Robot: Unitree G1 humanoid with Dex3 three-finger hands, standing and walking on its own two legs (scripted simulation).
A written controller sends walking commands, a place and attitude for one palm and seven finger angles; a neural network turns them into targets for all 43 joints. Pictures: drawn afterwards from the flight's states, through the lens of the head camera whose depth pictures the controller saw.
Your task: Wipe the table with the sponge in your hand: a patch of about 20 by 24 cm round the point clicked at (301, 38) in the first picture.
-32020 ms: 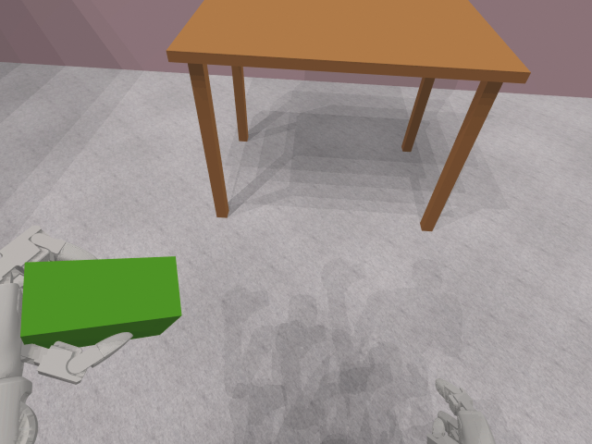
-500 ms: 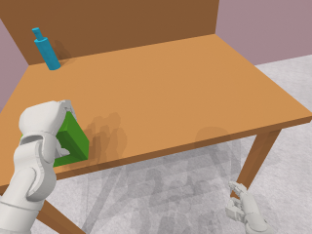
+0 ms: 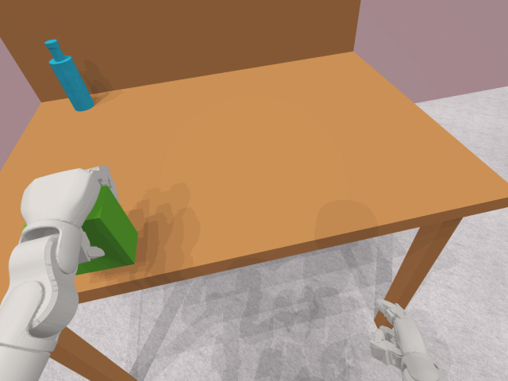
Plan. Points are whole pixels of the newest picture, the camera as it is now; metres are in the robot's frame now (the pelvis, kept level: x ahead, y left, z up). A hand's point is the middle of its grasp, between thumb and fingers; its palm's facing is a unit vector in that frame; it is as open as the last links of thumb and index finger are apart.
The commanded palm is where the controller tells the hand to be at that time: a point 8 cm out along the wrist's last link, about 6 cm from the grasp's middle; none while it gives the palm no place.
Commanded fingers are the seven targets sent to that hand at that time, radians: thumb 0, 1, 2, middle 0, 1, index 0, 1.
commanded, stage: move the sponge above the wiping area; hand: left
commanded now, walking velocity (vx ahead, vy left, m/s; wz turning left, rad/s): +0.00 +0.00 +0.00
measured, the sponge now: (94, 240) +0.26 +0.31 +0.10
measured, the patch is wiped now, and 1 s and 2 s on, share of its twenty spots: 0.00 0.00 0.00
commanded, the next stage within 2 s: lower the sponge onto the table in 1.46 s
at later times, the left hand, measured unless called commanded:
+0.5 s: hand (91, 207) +0.30 +0.32 +0.14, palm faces +0.02 +0.01 -1.00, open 10.1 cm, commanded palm +0.27 +0.32 +0.20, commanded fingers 0.00 0.10 1.30 -1.20 -1.60 -1.20 -1.60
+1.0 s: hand (75, 209) +0.29 +0.34 +0.14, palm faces +0.04 +0.00 -1.00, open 10.1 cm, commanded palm +0.26 +0.33 +0.21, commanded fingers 0.00 0.10 1.30 -1.20 -1.60 -1.20 -1.60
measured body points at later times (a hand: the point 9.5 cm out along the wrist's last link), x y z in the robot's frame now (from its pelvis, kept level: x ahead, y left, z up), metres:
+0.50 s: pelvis -0.01 +0.00 +0.00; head +0.00 -0.04 +0.45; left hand +0.29 +0.31 +0.19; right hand +0.21 -0.22 -0.10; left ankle -0.04 +0.13 -0.74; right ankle +0.05 -0.11 -0.74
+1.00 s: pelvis +0.00 +0.01 +0.00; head +0.00 -0.03 +0.45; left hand +0.28 +0.33 +0.19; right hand +0.23 -0.21 -0.09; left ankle -0.04 +0.13 -0.74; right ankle +0.05 -0.11 -0.74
